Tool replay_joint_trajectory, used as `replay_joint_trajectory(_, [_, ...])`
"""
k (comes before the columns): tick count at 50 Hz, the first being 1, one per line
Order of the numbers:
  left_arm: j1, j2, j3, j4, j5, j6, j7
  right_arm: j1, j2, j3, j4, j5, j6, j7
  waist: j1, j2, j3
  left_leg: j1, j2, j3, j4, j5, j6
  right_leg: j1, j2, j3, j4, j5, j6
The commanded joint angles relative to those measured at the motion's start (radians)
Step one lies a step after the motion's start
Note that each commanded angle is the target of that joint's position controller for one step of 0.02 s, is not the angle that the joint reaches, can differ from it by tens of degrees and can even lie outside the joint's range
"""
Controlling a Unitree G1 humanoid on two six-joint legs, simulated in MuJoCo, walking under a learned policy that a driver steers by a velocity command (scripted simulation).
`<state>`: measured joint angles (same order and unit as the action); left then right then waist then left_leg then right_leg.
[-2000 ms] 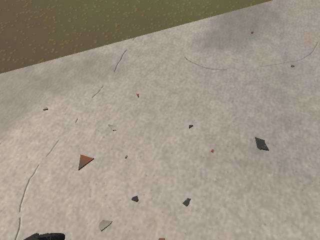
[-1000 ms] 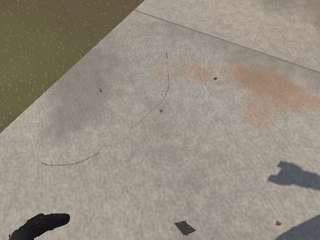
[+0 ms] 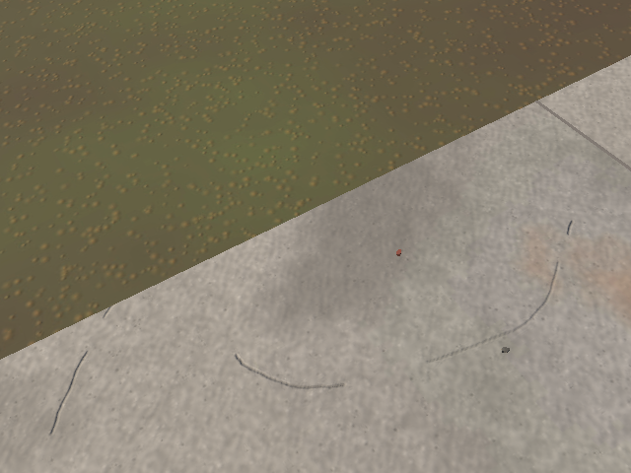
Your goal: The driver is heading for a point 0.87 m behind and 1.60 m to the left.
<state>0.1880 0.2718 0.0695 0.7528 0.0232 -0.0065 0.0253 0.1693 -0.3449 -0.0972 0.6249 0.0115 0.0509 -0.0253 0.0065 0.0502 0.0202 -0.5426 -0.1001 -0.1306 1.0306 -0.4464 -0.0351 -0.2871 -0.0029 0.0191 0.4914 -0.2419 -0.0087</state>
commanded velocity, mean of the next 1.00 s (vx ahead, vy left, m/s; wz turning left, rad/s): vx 0.12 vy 0.00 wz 0.59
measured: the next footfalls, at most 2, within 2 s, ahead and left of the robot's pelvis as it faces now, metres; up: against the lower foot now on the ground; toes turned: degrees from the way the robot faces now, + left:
left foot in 0.32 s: +0.01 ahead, +0.15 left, +0.00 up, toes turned +13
right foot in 0.74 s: +0.11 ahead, -0.06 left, +0.00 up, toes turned +31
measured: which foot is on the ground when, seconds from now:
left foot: up 0.00-0.30, down 0.32-0.74, up 0.76-1.00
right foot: down 0.00-0.32, up 0.34-0.72, down 0.74-1.00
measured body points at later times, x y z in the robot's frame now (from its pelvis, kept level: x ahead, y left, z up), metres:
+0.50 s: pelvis -0.01 +0.04 +0.00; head +0.03 +0.08 +0.45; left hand +0.05 +0.37 -0.11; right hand +0.23 -0.18 -0.07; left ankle -0.03 +0.14 -0.74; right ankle +0.03 -0.11 -0.66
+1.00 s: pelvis +0.08 +0.06 +0.00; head +0.10 +0.06 +0.45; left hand -0.05 +0.33 -0.10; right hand +0.37 -0.06 -0.09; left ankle +0.05 +0.24 -0.66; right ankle +0.07 -0.08 -0.74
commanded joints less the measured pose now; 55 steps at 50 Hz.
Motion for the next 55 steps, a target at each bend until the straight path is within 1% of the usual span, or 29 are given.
replay_joint_trajectory(1, [-0.095, 0.124, 0.022, -0.096, -0.015, -0.011, 0.018, 0.054, -0.083, -0.033, -0.041, 0.005, 0.006, -0.002, -0.029, -0.173, -0.04, -0.114, 0.056, 0.023, 0.2, 0.043, -0.048, 0.124, -0.236, 0.171, -0.169, 0.319, -0.176])
replay_joint_trajectory(3, [-0.044, 0.134, 0.026, -0.086, -0.008, 0.0, 0.026, -0.008, -0.056, -0.021, -0.073, 0.016, 0.005, 0.003, 0.01, -0.202, -0.048, -0.136, 0.075, 0.065, 0.11, 0.071, -0.068, 0.2, -0.235, 0.125, -0.167, 0.356, -0.191])
replay_joint_trajectory(5, [-0.008, 0.157, 0.036, -0.079, -0.007, 0.008, 0.03, -0.049, -0.041, -0.012, -0.097, 0.014, 0.003, 0.009, 0.04, -0.219, -0.071, -0.12, 0.103, 0.081, 0.009, 0.059, -0.079, 0.265, -0.263, 0.115, -0.159, 0.383, -0.207])
replay_joint_trajectory(8, [-0.025, 0.197, 0.052, -0.084, -0.014, 0.014, 0.021, -0.059, -0.028, -0.001, -0.115, 0.008, 0.004, 0.023, 0.045, -0.235, -0.09, 0.008, 0.129, 0.129, -0.145, 0.035, -0.065, 0.234, -0.289, 0.065, -0.155, 0.405, -0.21])
replay_joint_trajectory(11, [-0.035, 0.214, 0.06, -0.081, -0.027, 0.013, 0.005, -0.04, -0.048, -0.009, -0.117, 0.01, 0.013, 0.034, 0.038, -0.248, -0.092, 0.111, 0.119, 0.177, -0.277, 0.051, -0.035, 0.207, -0.308, 0.035, -0.135, 0.422, -0.203])
replay_joint_trajectory(14, [-0.059, 0.211, 0.061, -0.072, -0.055, 0.01, -0.001, 0.033, -0.046, -0.019, -0.096, 0.01, 0.018, 0.044, -0.016, -0.225, -0.095, 0.265, 0.091, 0.215, -0.544, 0.218, 0.034, 0.167, -0.297, -0.017, -0.035, 0.381, -0.139])
replay_joint_trajectory(15, [-0.009, 0.178, 0.054, -0.049, -0.054, 0.006, -0.005, 0.072, -0.072, -0.031, -0.082, 0.008, 0.017, 0.036, -0.024, -0.16, -0.107, 0.39, 0.081, 0.181, -0.64, 0.337, 0.069, 0.092, -0.261, -0.07, 0.056, 0.283, -0.076])
replay_joint_trajectory(16, [0.01, 0.124, 0.038, -0.058, -0.016, 0.004, -0.01, 0.11, -0.17, -0.058, -0.089, 0.009, 0.012, 0.021, -0.014, 0.074, -0.124, 0.576, 0.263, -0.082, -0.668, 0.661, 0.14, -0.136, -0.165, -0.166, 0.308, -0.021, 0.022])
replay_joint_trajectory(17, [-0.051, 0.095, 0.023, -0.118, 0.018, 0.0, -0.005, 0.1, -0.248, -0.063, -0.12, -0.019, -0.003, 0.02, -0.019, 0.274, -0.119, 0.595, 0.492, -0.39, -0.64, 0.928, 0.35, -0.395, -0.021, -0.123, 0.538, -0.451, 0.093])
replay_joint_trajectory(18, [-0.119, 0.145, 0.038, -0.129, 0.0, -0.001, 0.003, 0.127, -0.199, -0.053, -0.111, -0.04, -0.028, 0.029, -0.09, 0.165, -0.185, 0.547, 0.496, -0.382, -0.672, 0.831, 0.418, -0.394, -0.023, 0.018, 0.688, -0.454, 0.093])
replay_joint_trajectory(19, [-0.126, 0.162, 0.044, -0.127, -0.022, 0.002, 0.005, 0.081, -0.171, -0.04, -0.098, -0.036, -0.043, 0.028, -0.055, 0.129, -0.132, 0.509, 0.426, -0.284, -0.679, 0.738, 0.362, -0.403, -0.041, 0.043, 0.719, -0.368, 0.079])
replay_joint_trajectory(21, [-0.098, 0.171, 0.053, -0.1, -0.012, 0.01, 0.018, -0.016, -0.123, -0.024, -0.102, -0.001, -0.044, 0.014, -0.011, 0.079, -0.089, 0.452, 0.335, -0.193, -0.675, 0.65, 0.268, -0.395, -0.053, 0.055, 0.659, -0.22, 0.078])
replay_joint_trajectory(22, [-0.083, 0.167, 0.054, -0.095, -0.008, 0.01, 0.016, -0.033, -0.118, -0.018, -0.105, 0.0, -0.039, 0.008, 0.003, 0.083, -0.097, 0.414, 0.313, -0.171, -0.674, 0.689, 0.263, -0.349, -0.036, 0.046, 0.665, -0.174, 0.086])
replay_joint_trajectory(24, [-0.06, 0.141, 0.047, -0.088, -0.014, 0.007, 0.01, -0.03, -0.118, -0.016, -0.104, -0.008, -0.034, -0.001, 0.011, 0.079, -0.123, 0.408, 0.29, -0.158, -0.673, 0.679, 0.264, -0.306, -0.013, 0.039, 0.618, -0.119, 0.096])
replay_joint_trajectory(28, [-0.103, 0.11, 0.03, -0.101, -0.019, 0.003, 0.004, -0.009, -0.139, -0.024, -0.095, -0.002, -0.027, -0.01, -0.015, 0.092, -0.114, 0.41, 0.273, -0.208, -0.659, 0.545, 0.26, -0.257, 0.01, 0.053, 0.39, -0.094, 0.104])
replay_joint_trajectory(29, [-0.103, 0.111, 0.029, -0.102, -0.021, 0.0, -0.001, 0.001, -0.143, -0.026, -0.092, 0.0, -0.025, -0.009, -0.022, 0.095, -0.124, 0.397, 0.268, -0.233, -0.675, 0.399, 0.264, -0.231, 0.015, 0.053, 0.343, -0.091, 0.099])
replay_joint_trajectory(32, [-0.123, 0.129, 0.033, -0.119, -0.038, -0.019, -0.02, 0.015, -0.147, -0.024, -0.087, 0.006, -0.028, 0.001, -0.039, 0.133, -0.073, 0.317, 0.255, -0.337, -0.735, -0.028, 0.272, -0.167, 0.034, 0.048, 0.216, -0.132, 0.069])
replay_joint_trajectory(34, [-0.106, 0.137, 0.039, -0.121, -0.047, -0.041, -0.031, 0.015, -0.144, -0.021, -0.083, 0.006, -0.032, 0.008, -0.027, 0.137, -0.054, 0.281, 0.246, -0.386, -0.734, -0.099, 0.266, -0.09, 0.042, 0.045, 0.125, -0.147, 0.044])
replay_joint_trajectory(36, [-0.027, 0.124, 0.044, -0.096, -0.052, -0.062, -0.035, -0.014, -0.123, -0.011, -0.087, 0.012, -0.032, 0.006, 0.031, 0.107, -0.048, 0.205, 0.196, -0.386, -0.686, -0.146, 0.227, 0.084, 0.037, 0.03, -0.067, -0.023, 0.011])
replay_joint_trajectory(37, [0.035, 0.146, 0.054, -0.079, -0.046, -0.069, -0.03, -0.018, -0.085, 0.001, -0.091, 0.01, -0.035, 0.003, 0.06, 0.062, -0.067, 0.104, 0.149, -0.341, -0.596, -0.173, 0.18, 0.236, -0.028, 0.073, -0.114, -0.006, -0.017])
replay_joint_trajectory(38, [0.136, 0.211, 0.065, -0.066, -0.021, -0.071, -0.021, -0.016, -0.008, 0.023, -0.108, 0.008, -0.04, 0.004, 0.081, -0.115, -0.116, -0.064, 0.048, -0.178, -0.318, -0.212, 0.106, 0.395, -0.23, 0.302, -0.179, -0.202, -0.091])
replay_joint_trajectory(39, [0.178, 0.272, 0.079, -0.045, 0.008, -0.077, -0.034, -0.043, -0.044, 0.013, -0.155, 0.021, -0.054, 0.004, 0.069, -0.27, -0.035, -0.258, -0.007, -0.069, -0.115, -0.177, 0.082, 0.34, -0.387, 0.628, -0.296, -0.424, -0.211])
replay_joint_trajectory(40, [0.107, 0.223, 0.066, -0.064, -0.003, -0.085, -0.033, -0.036, -0.106, -0.004, -0.145, 0.015, -0.062, 0.004, 0.041, -0.229, 0.039, -0.309, 0.079, -0.072, 0.001, -0.092, 0.066, 0.289, -0.399, 0.614, -0.308, -0.489, -0.231])
replay_joint_trajectory(41, [0.065, 0.17, 0.051, -0.075, -0.022, -0.085, -0.023, -0.014, -0.125, -0.013, -0.12, 0.012, -0.062, 0.01, 0.028, -0.22, 0.066, -0.326, 0.096, -0.052, 0.044, -0.018, 0.051, 0.283, -0.342, 0.514, -0.309, -0.451, -0.197])
replay_joint_trajectory(43, [0.055, 0.14, 0.037, -0.078, -0.029, -0.078, -0.008, -0.004, -0.101, -0.013, -0.103, 0.007, -0.064, 0.018, 0.031, -0.196, 0.068, -0.339, 0.125, -0.023, 0.091, 0.096, 0.023, 0.293, -0.284, 0.356, -0.315, -0.284, -0.148])
replay_joint_trajectory(46, [0.106, 0.138, 0.031, -0.063, -0.013, -0.086, 0.0, -0.037, -0.038, 0.005, -0.111, 0.013, -0.076, 0.035, 0.056, -0.171, 0.055, -0.321, 0.148, 0.025, 0.108, 0.229, 0.002, 0.273, -0.249, 0.176, -0.336, -0.06, -0.143])
replay_joint_trajectory(49, [0.131, 0.154, 0.033, -0.045, -0.012, -0.084, -0.003, -0.079, -0.018, 0.015, -0.125, 0.012, -0.078, 0.044, 0.073, -0.158, 0.062, -0.309, 0.166, 0.055, 0.003, 0.3, -0.018, 0.277, -0.246, 0.07, -0.348, 0.064, -0.152])
replay_joint_trajectory(52, [0.137, 0.183, 0.038, -0.028, -0.021, -0.077, -0.006, -0.138, 0.008, 0.029, -0.139, 0.013, -0.083, 0.063, 0.09, -0.157, 0.082, -0.231, 0.177, 0.106, -0.172, 0.37, -0.011, 0.261, -0.241, -0.031, -0.347, 0.146, -0.141])
replay_joint_trajectory(55, [0.162, 0.214, 0.046, -0.004, -0.04, -0.071, -0.011, -0.184, 0.014, 0.036, -0.152, 0.017, -0.087, 0.083, 0.095, -0.146, 0.106, -0.153, 0.172, 0.158, -0.304, 0.352, 0.029, 0.277, -0.266, -0.087, -0.345, 0.187, -0.129])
